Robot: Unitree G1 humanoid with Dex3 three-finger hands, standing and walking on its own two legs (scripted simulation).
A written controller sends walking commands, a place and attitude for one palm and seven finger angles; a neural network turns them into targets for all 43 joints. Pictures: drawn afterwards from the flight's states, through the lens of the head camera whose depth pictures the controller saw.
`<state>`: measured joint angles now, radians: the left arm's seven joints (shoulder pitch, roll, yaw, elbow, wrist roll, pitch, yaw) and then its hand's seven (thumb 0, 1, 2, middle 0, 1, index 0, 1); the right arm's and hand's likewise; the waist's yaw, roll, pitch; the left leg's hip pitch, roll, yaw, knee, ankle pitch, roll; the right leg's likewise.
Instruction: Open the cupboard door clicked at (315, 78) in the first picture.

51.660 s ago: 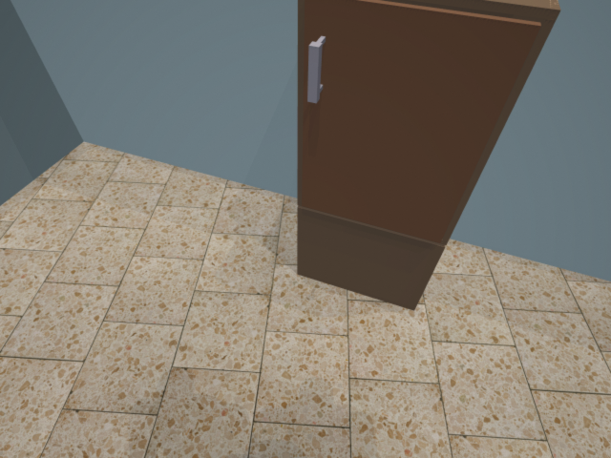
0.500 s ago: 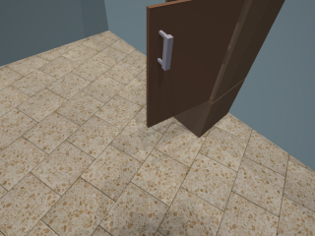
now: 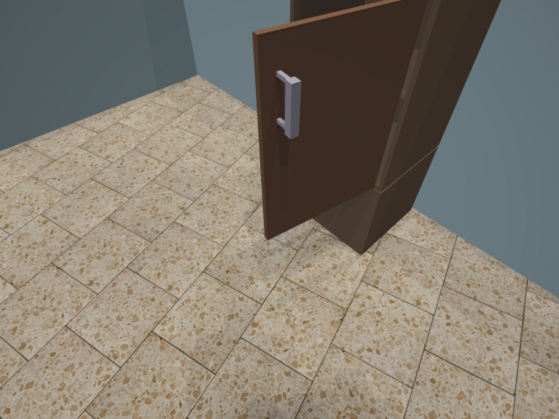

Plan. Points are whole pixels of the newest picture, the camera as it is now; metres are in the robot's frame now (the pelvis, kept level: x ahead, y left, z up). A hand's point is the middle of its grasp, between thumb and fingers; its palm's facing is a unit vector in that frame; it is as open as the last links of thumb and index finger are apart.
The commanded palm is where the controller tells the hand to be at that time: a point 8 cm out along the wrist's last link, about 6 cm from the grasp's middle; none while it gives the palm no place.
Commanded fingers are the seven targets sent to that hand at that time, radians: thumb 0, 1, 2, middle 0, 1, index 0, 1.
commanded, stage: let the arm hang, fingers relaxed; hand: left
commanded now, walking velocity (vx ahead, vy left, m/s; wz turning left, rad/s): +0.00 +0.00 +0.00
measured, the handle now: (286, 104) +0.66 +0.02 +0.11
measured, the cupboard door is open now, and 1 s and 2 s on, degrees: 79 79 79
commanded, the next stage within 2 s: look to check the result in 0.20 s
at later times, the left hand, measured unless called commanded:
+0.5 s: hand out of the picture +0.01 +0.17 -0.17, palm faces +0.03 -0.98 -0.21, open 7.4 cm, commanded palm none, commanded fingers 0.00 0.90 0.90 -0.20 -0.30 -0.20 -0.30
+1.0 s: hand out of the picture +0.07 +0.18 -0.16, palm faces +0.01 -0.97 -0.25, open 7.4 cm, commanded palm none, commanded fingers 0.00 0.90 0.90 -0.20 -0.30 -0.20 -0.30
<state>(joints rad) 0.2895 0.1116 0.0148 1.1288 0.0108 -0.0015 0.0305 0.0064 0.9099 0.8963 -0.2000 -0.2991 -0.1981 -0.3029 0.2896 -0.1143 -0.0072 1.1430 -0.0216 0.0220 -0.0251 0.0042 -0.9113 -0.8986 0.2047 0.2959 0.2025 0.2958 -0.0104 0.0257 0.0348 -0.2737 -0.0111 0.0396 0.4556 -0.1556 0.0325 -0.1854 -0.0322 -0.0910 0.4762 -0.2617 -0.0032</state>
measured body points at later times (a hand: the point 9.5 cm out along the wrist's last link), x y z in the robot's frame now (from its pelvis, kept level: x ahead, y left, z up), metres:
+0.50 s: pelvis +0.02 -0.01 +0.00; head +0.04 -0.02 +0.45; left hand +0.01 +0.22 -0.15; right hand +0.03 -0.23 -0.16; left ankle +0.06 +0.10 -0.74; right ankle +0.00 -0.12 -0.74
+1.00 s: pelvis +0.04 -0.02 +0.01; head +0.06 -0.02 +0.46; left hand +0.07 +0.24 -0.14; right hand +0.08 -0.26 -0.15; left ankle +0.06 +0.10 -0.74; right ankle +0.00 -0.12 -0.74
